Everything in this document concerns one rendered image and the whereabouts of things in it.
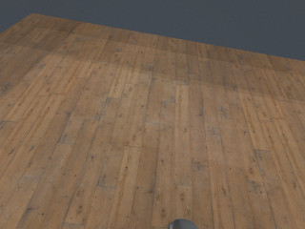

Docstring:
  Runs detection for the robot right thigh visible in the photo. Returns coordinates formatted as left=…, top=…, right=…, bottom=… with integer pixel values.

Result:
left=168, top=219, right=199, bottom=229

